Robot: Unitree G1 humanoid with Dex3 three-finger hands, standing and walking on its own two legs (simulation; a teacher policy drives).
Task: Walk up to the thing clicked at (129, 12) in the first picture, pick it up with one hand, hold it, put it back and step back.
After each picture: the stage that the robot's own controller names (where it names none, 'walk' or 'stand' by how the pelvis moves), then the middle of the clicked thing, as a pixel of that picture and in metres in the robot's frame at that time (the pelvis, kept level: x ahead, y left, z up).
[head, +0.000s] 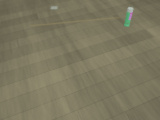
stand; (128, 17) +1.82 -0.59 -0.65
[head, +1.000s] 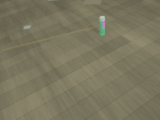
walk; (102, 26) +1.77 -0.09 -0.62
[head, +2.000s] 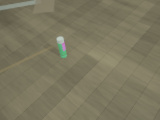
walk; (62, 47) +1.19 +0.28 -0.65
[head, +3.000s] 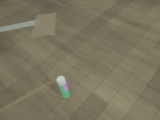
walk; (63, 87) +0.75 +0.26 -0.65
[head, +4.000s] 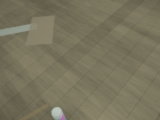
stand; (59, 118) +0.43 +0.25 -0.64
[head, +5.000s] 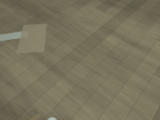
stand; out of the picture +0.41 +0.22 -0.65
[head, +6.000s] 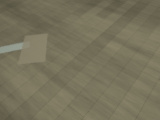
walk; out of the picture +0.36 +0.25 -0.64
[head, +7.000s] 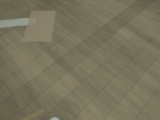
stand; out of the picture +0.33 +0.20 -0.63
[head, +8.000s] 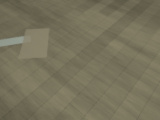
stand; out of the picture +0.34 +0.20 -0.66
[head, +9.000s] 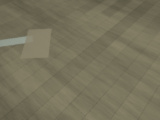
stand; out of the picture +0.35 +0.21 -0.66
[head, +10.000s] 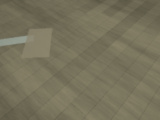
stand; out of the picture +0.34 +0.20 -0.66
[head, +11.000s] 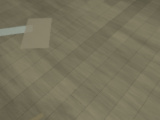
go down; out of the picture +0.35 +0.20 -0.65
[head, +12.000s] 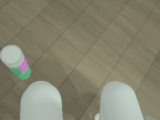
go down; (18, 65) +0.41 +0.26 -0.24
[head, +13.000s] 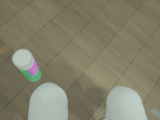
approach; (29, 67) +0.41 +0.26 -0.25
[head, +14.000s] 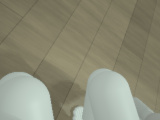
close in; out of the picture +0.38 +0.30 -0.15
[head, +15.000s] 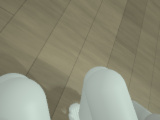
close; out of the picture +0.38 +0.31 -0.15
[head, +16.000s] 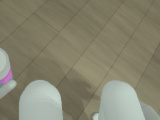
lift; out of the picture +0.32 +0.28 -0.07
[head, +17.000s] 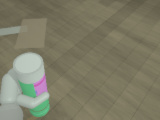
lift; (35, 89) +0.31 +0.17 +0.06
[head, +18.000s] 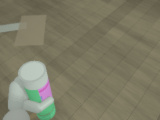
hold; (40, 95) +0.31 +0.16 +0.01
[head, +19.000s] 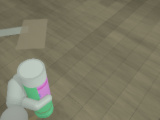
hold; (38, 92) +0.32 +0.17 +0.02
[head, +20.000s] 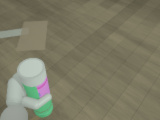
hold; (38, 91) +0.32 +0.17 +0.03
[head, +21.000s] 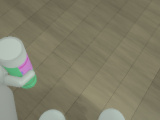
crouch; (20, 68) +0.39 +0.21 -0.04
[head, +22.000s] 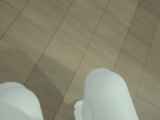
lower; out of the picture +0.42 +0.30 -0.16
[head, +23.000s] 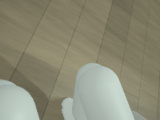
lower; out of the picture +0.42 +0.32 -0.16
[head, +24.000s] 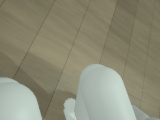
lower; out of the picture +0.41 +0.32 -0.16
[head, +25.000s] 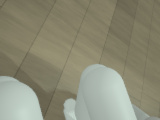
lower; out of the picture +0.40 +0.32 -0.16
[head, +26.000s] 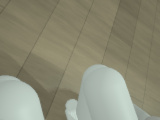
lower; out of the picture +0.39 +0.32 -0.16
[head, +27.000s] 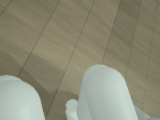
open; out of the picture +0.39 +0.31 -0.16
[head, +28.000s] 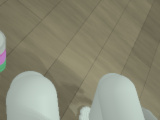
stand; out of the picture +0.39 +0.29 -0.19
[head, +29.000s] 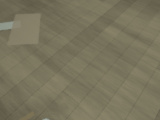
stand; out of the picture +0.35 +0.21 -0.56
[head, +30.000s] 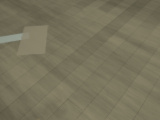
stand; out of the picture +0.37 +0.22 -0.60
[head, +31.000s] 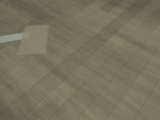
stand; out of the picture +0.36 +0.22 -0.60
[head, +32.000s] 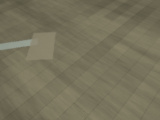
stand; out of the picture +0.39 +0.20 -0.65
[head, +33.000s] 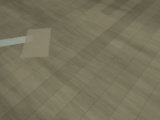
stand; out of the picture +0.36 +0.21 -0.66
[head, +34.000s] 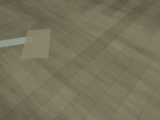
stand; out of the picture +0.35 +0.21 -0.66
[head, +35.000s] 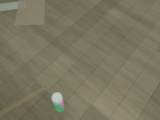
walk; (58, 102) +0.45 +0.16 -0.64
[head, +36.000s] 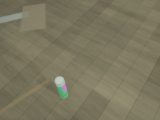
walk; (61, 88) +0.64 +0.24 -0.63
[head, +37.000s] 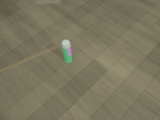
stand; (67, 52) +0.95 +0.20 -0.62
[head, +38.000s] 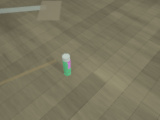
stand; (66, 65) +0.96 +0.18 -0.65
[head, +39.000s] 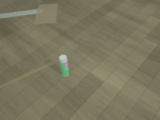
stand; (64, 66) +0.99 +0.20 -0.66
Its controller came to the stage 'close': yes
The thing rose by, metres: 0.66
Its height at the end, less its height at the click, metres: +0.00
